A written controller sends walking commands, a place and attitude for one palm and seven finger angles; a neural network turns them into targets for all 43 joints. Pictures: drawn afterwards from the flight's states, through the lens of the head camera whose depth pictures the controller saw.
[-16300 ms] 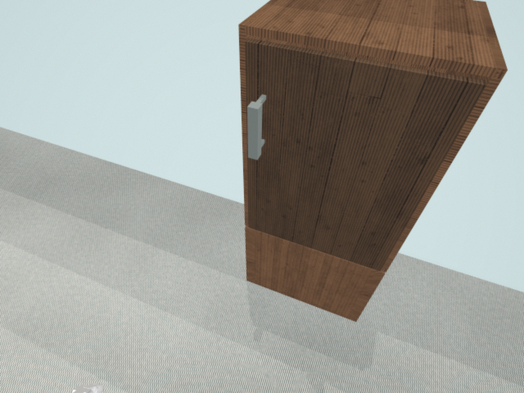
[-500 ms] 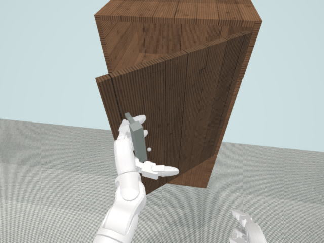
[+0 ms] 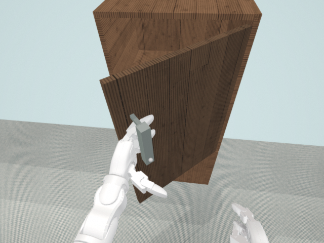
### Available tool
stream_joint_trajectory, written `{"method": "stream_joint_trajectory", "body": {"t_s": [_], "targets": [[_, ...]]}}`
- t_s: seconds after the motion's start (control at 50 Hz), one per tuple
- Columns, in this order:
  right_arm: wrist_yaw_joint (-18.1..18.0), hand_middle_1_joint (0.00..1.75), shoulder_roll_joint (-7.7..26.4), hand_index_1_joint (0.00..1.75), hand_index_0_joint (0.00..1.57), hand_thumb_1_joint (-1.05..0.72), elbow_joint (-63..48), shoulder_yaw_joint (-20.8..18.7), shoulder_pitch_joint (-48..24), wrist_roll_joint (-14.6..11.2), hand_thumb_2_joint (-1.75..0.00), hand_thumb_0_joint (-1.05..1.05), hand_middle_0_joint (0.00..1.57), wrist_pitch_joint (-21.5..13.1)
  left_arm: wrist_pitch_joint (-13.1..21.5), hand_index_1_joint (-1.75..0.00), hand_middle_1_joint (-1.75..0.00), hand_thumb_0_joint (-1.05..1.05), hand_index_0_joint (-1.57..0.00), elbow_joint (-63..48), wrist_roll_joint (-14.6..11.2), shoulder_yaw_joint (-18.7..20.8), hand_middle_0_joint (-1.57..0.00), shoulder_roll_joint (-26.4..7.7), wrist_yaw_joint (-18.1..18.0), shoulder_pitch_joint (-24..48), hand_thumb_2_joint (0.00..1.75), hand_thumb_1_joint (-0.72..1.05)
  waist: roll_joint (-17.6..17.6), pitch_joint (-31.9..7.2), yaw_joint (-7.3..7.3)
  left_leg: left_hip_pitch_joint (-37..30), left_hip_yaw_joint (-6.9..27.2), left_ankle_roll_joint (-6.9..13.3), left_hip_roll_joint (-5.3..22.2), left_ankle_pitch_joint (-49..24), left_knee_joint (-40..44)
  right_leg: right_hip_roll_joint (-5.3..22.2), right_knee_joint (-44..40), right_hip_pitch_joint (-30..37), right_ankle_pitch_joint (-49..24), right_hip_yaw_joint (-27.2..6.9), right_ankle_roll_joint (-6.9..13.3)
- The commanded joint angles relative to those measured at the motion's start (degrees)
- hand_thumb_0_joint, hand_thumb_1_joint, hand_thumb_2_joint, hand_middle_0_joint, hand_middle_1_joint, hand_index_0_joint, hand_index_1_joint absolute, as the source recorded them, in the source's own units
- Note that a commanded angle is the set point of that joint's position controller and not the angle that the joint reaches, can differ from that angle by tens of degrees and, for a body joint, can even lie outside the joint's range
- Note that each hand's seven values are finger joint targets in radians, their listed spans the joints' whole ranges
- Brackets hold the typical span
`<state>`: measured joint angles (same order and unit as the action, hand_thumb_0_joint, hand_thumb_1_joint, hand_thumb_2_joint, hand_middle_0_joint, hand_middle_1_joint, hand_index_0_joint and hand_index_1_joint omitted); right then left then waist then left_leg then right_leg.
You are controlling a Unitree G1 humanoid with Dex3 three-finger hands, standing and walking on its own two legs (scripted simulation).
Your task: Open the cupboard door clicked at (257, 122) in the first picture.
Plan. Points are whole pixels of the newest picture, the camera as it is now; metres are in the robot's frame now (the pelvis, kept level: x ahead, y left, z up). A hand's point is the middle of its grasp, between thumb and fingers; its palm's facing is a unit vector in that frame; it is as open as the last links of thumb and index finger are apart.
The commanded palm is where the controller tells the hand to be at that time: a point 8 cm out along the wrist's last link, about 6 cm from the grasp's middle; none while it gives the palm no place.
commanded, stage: slide the hand sideways off the handle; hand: left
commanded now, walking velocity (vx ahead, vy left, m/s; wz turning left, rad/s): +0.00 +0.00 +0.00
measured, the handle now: (141, 139) +0.34 +0.08 +0.09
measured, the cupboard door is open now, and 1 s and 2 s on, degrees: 43 41 41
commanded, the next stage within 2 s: draw the hand back to the body in 0.80 s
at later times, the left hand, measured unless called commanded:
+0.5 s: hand (124, 177) +0.24 +0.10 +0.09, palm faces -0.08 -0.99 -0.07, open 16.2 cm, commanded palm +0.22 +0.16 +0.09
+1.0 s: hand (103, 185) +0.22 +0.14 +0.09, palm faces -0.09 -0.99 -0.06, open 16.3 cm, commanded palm +0.20 +0.20 +0.10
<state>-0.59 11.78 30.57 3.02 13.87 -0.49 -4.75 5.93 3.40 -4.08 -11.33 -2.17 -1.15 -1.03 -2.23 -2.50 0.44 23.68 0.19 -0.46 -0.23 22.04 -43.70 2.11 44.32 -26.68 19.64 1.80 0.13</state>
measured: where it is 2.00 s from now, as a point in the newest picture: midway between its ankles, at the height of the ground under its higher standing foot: outside the picture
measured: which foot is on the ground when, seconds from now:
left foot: down 0.00-1.00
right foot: down 0.00-1.00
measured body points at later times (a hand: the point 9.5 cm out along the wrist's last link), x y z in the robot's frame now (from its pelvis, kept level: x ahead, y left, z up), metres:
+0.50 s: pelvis +0.03 -0.02 +0.00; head +0.04 -0.04 +0.44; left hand +0.24 +0.15 +0.09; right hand +0.21 -0.24 -0.08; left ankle +0.01 +0.12 -0.71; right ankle +0.04 -0.12 -0.71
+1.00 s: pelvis +0.02 +0.00 -0.01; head +0.03 -0.01 +0.43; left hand +0.22 +0.20 +0.09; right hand +0.21 -0.22 -0.08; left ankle +0.01 +0.13 -0.71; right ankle +0.04 -0.12 -0.71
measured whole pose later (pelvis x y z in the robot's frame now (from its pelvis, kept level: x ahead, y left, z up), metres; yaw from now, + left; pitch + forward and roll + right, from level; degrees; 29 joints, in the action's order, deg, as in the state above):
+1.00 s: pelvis +0.02 +0.00 -0.01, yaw +1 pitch +5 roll -1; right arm -3.6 13.8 28.2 2.4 15.0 -1.6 -12.2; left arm 9.4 -16.4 -12.1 2.1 -11.8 13.0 -24.7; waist -3.0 -3.9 1.3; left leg 29.2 2.6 -0.9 0.8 27.3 -51.8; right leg 1.2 49.7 -30.3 24.0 4.0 0.4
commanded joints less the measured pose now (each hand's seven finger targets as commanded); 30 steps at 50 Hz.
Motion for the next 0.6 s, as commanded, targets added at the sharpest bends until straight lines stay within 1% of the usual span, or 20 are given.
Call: {"method": "stream_joint_trajectory", "body": {"t_s": [0.0, 0.02, 0.04, 0.06, 0.08, 0.1, 0.12, 0.14, 0.16, 0.18, 0.22, 0.28, 0.34, 0.38, 0.42, 0.44, 0.48, 0.5, 0.56, 0.58], "targets": [[-0.5, 0.30, 5.3, 0.30, 0.20, -0.90, -10.5, -2.0, -7.1, 0.1, -0.90, 0.00, 0.20, -2.8, 4.2, -0.30, -0.30, 0.00, -0.15, -15.0, 0.5, 4.2, -0.15, -3.5, -1.4, 9.0, 0.30, -0.50, 6.5, -8.3, 0.81, 0.2, 0.5, 1.1, -0.4, -2.7, 8.5, -1.7, -8.1, 5.5, -1.8, 0.7, 1.3], [-0.7, 0.30, 5.2, 0.30, 0.20, -0.90, -10.5, -2.1, -7.1, 0.1, -0.90, 0.00, 0.20, -2.7, 4.3, -0.30, -0.30, 0.00, -0.15, -16.0, 0.5, 5.5, -0.15, -4.8, -1.3, 8.3, 0.30, -0.50, 5.7, -8.8, 1.07, 0.2, 0.2, 1.1, -0.5, -3.2, 8.4, -1.6, -8.2, 6.4, -2.3, 0.3, 1.3], [-0.8, 0.30, 5.0, 0.30, 0.20, -0.90, -10.8, -2.1, -7.2, 0.1, -0.90, 0.00, 0.20, -2.6, 4.1, -0.30, -0.30, 0.00, -0.15, -16.2, 0.2, 5.9, -0.15, -4.5, -1.0, 5.9, 0.30, -0.50, 6.1, -8.9, 1.42, 0.3, -0.2, 1.1, -0.6, -3.4, 8.3, -1.6, -8.4, 6.9, -2.7, 0.1, 1.2], [-0.8, 0.30, 4.9, 0.30, 0.20, -0.90, -11.0, -2.0, -7.3, 0.1, -0.90, 0.00, 0.20, -2.5, 3.9, -0.30, -0.30, 0.00, -0.15, -17.2, -0.1, 6.1, -0.15, -4.5, -0.8, 4.6, 0.30, -0.50, 5.4, -8.8, 1.52, 0.3, -0.4, 1.1, -0.7, -3.9, 8.3, -1.6, -8.6, 7.3, -3.4, 0.0, 1.2], [-0.9, 0.30, 4.9, 0.30, 0.20, -0.90, -11.0, -2.1, -7.2, 0.0, -0.90, 0.00, 0.20, -2.4, 3.7, -0.30, -0.30, 0.00, -0.15, -17.6, -0.3, 7.8, -0.15, -5.8, -0.8, 2.6, 0.30, -0.50, 6.2, -9.4, 2.06, 0.2, -0.3, 1.0, -0.6, -4.8, 8.4, -1.7, -8.5, 8.3, -4.3, 0.2, 1.3], [-0.9, 0.30, 4.8, 0.30, 0.20, -0.90, -11.4, -2.1, -7.4, 0.0, -0.90, 0.00, 0.20, -2.4, 3.6, -0.30, -0.30, 0.00, -0.15, -18.4, -1.0, 8.5, -0.15, -5.8, -0.5, 0.2, 0.30, -0.50, 5.4, -9.4, 2.36, 0.4, -0.7, 1.0, -0.6, -5.8, 8.3, -1.7, -8.5, 9.3, -6.1, -0.2, 1.3], [-1.0, 0.30, 4.7, 0.30, 0.20, -0.90, -11.4, -2.1, -7.2, 0.0, -0.90, 0.00, 0.20, -2.3, 3.4, -0.30, -0.30, 0.00, -0.15, -18.4, -1.3, 9.6, -0.15, -6.3, -0.2, -2.2, 0.30, -0.50, 6.1, -8.8, 2.45, 0.7, -0.9, 1.0, -0.7, -6.1, 8.2, -1.6, -8.7, 9.6, -6.9, -0.4, 1.2], [-0.9, 0.30, 4.8, 0.30, 0.20, -0.90, -11.6, -2.0, -7.2, -0.1, -0.90, 0.00, 0.20, -2.1, 3.3, -0.30, -0.30, 0.00, -0.15, -19.4, -1.4, 8.6, -0.15, -5.6, 0.1, -2.7, 0.30, -0.50, 6.0, -7.8, 1.87, 0.8, -1.1, 1.0, -0.7, -6.1, 8.0, -1.7, -8.8, 9.0, -7.2, -0.2, 1.0], [-0.9, 0.30, 4.9, 0.30, 0.20, -0.90, -11.8, -2.2, -7.2, -0.1, -0.90, 0.00, 0.20, -2.2, 3.5, -0.30, -0.30, 0.00, -0.15, -21.4, -1.5, 8.7, -0.15, -6.0, 0.2, -2.2, 0.30, -0.50, 5.3, -8.3, 1.57, 0.5, -1.1, 1.0, -0.8, -6.4, 7.7, -1.7, -8.7, 8.9, -7.6, -0.5, 1.0], [-0.9, 0.30, 4.8, 0.30, 0.20, -0.90, -12.0, -2.2, -7.2, 0.0, -0.90, 0.00, 0.20, -2.4, 3.7, -0.30, -0.30, 0.00, -0.15, -22.4, -1.4, 9.2, -0.15, -6.5, 0.3, -4.0, 0.30, -0.50, 3.4, -8.0, 1.98, 0.4, -1.2, 1.0, -0.8, -7.3, 7.5, -1.7, -8.3, 9.1, -8.7, -0.5, 1.2], [-1.0, 0.30, 4.9, 0.30, 0.20, -0.90, -12.0, -2.4, -6.2, 0.1, -0.90, 0.00, 0.20, -2.7, 4.3, -0.30, -0.30, 0.00, -0.15, -24.3, -1.6, 10.3, -0.15, -7.6, 0.7, -6.7, 0.30, -0.50, 4.5, -9.3, 1.51, 0.2, -1.3, 1.1, -0.8, -8.6, 6.7, -1.7, -7.8, 9.6, -11.0, -0.6, 0.9], [-1.1, 0.30, 5.3, 0.30, 0.20, -0.90, -12.1, -2.6, -5.1, 0.1, -0.90, 0.00, 0.20, -3.3, 5.3, -0.30, -0.30, 0.00, -0.15, -26.4, -2.2, 10.3, -0.15, -8.0, 2.5, -10.5, 0.30, -0.50, 5.2, -9.4, 0.68, 0.5, -1.1, 1.3, -0.8, -10.0, 5.5, -1.8, -7.2, 9.4, -13.7, -0.8, 0.7], [-1.5, 0.30, 5.6, 0.30, 0.20, -0.90, -12.0, -3.0, -4.5, 0.0, -0.90, 0.00, 0.20, -4.5, 6.9, -0.30, -0.30, 0.00, -0.15, -28.5, -3.3, 11.9, -0.15, -9.8, 4.7, -12.5, 0.30, -0.50, 5.0, -9.3, 0.20, 1.4, -1.1, 1.3, -1.1, -9.4, 4.0, -1.6, -7.1, 8.6, -13.5, -1.7, 0.2], [-1.7, 0.30, 5.9, 0.30, 0.20, -0.90, -12.1, -3.0, -4.3, -0.2, -0.90, 0.00, 0.20, -5.4, 7.7, -0.30, -0.30, 0.00, -0.15, -29.7, -4.0, 11.1, -0.15, -9.7, 6.3, -12.9, 0.30, -0.50, 3.9, -9.0, -0.45, 1.7, -0.8, 1.4, -1.2, -9.6, 3.1, -1.6, -6.8, 7.7, -13.6, -1.9, 0.2], [-1.9, 0.30, 6.2, 0.30, 0.20, -0.90, -12.0, -3.1, -3.7, -0.2, -0.90, 0.00, 0.20, -6.4, 8.5, -0.30, -0.30, 0.00, -0.15, -30.2, -5.3, 12.9, -0.15, -11.0, 7.9, -16.0, 0.30, -0.50, 5.3, -9.9, -0.10, 2.5, -0.4, 1.4, -1.3, -10.1, 2.2, -1.3, -6.4, 8.2, -15.0, -2.3, -0.1], [-2.1, 0.30, 6.3, 0.30, 0.20, -0.90, -12.0, -3.2, -3.5, -0.3, -0.90, 0.00, 0.20, -6.7, 8.5, -0.30, -0.30, 0.00, -0.15, -29.5, -5.9, 14.2, -0.15, -11.8, 8.7, -17.5, 0.30, -0.50, 5.0, -9.7, 0.04, 3.0, -0.5, 1.3, -1.3, -9.8, 1.7, -1.3, -6.4, 7.9, -14.8, -2.5, -0.2], [-2.3, 0.30, 6.6, 0.30, 0.20, -0.90, -11.9, -3.1, -3.5, -0.4, -0.90, 0.00, 0.20, -7.2, 8.6, -0.30, -0.30, 0.00, -0.15, -29.7, -6.5, 14.0, -0.15, -12.1, 10.2, -16.1, 0.30, -0.50, 4.8, -8.7, -0.52, 3.9, -0.3, 1.3, -1.4, -9.3, 1.2, -1.2, -6.4, 7.0, -13.1, -2.7, -0.1], [-2.5, 0.30, 6.7, 0.30, 0.20, -0.90, -11.8, -3.1, -3.6, -0.5, -0.90, 0.00, 0.20, -7.5, 8.6, -0.30, -0.30, 0.00, -0.15, -29.5, -7.1, 15.5, -0.15, -13.0, 10.6, -16.1, 0.30, -0.50, 4.7, -8.6, -0.49, 4.3, -0.2, 1.3, -1.3, -8.8, 0.9, -1.2, -6.4, 6.5, -12.2, -2.9, -0.2], [-2.7, 0.30, 6.9, 0.30, 0.20, -0.90, -12.1, -3.2, -3.4, -0.6, -0.90, 0.00, 0.20, -8.4, 8.9, -0.30, -0.30, 0.00, -0.15, -29.9, -8.1, 16.3, -0.15, -13.3, 12.1, -17.8, 0.30, -0.50, 4.7, -9.5, -0.08, 4.4, 0.1, 1.2, -1.4, -8.9, 0.5, -1.1, -5.9, 6.4, -11.6, -2.6, -0.1], [-2.7, 0.30, 7.1, 0.30, 0.20, -0.90, -11.9, -3.3, -3.4, -0.6, -0.90, 0.00, 0.20, -8.6, 8.8, -0.30, -0.30, 0.00, -0.15, -29.9, -8.3, 16.4, -0.15, -13.4, 12.3, -19.4, 0.30, -0.50, 3.7, -10.3, 0.36, 4.2, 0.1, 1.2, -1.4, -9.9, 0.4, -1.2, -5.4, 7.0, -12.7, -2.4, 0.1]]}}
